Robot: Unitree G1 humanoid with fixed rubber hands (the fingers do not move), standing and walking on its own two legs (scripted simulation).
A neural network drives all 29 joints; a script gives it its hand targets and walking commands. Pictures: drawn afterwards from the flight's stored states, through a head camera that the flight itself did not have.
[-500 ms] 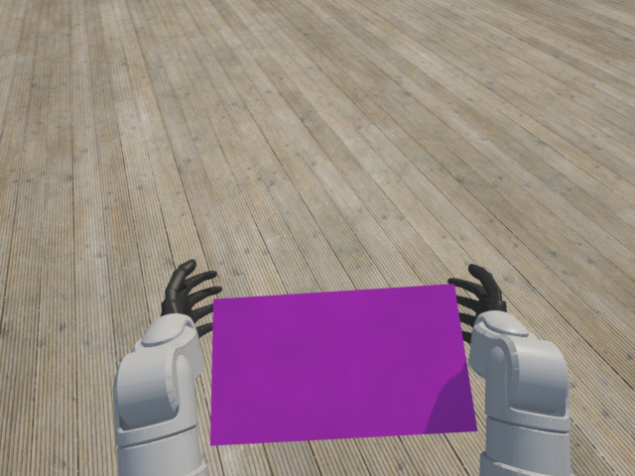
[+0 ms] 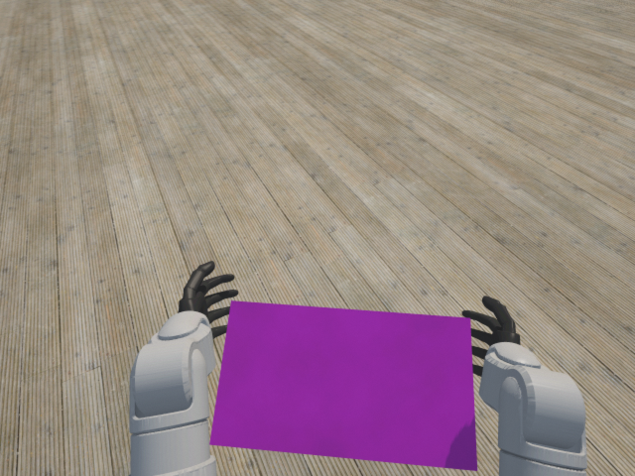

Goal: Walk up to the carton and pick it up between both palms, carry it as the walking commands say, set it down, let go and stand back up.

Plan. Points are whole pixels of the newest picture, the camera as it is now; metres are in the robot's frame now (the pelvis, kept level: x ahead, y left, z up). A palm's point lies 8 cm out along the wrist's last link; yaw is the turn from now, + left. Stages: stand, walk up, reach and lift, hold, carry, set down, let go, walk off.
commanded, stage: carry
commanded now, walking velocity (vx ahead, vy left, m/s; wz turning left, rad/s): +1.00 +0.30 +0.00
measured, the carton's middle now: (343, 376) +0.26 -0.03 -0.03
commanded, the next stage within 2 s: none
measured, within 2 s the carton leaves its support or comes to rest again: neither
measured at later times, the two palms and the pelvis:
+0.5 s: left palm (148, 157) +0.67 +0.30 +0.08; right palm (329, 190) +0.59 -0.04 +0.03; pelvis +0.38 +0.17 -0.01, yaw -4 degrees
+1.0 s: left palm (72, 133) +0.87 +0.55 +0.03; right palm (223, 112) +0.94 +0.20 +0.03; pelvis +0.64 +0.30 -0.02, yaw +11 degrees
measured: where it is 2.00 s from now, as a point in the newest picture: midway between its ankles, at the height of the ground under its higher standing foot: (195, 359)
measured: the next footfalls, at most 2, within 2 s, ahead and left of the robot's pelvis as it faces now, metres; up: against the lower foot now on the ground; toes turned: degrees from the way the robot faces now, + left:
left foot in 0.18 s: +0.32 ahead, +0.22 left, +0.00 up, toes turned +3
right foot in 0.48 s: +0.48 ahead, +0.09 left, +0.00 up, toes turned -10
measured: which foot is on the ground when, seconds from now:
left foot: up 0.00-0.16, down 0.18-0.52, up 0.54-0.80, down 0.82-1.00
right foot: down 0.00-0.18, up 0.20-0.46, down 0.48-0.80, up 0.82-1.00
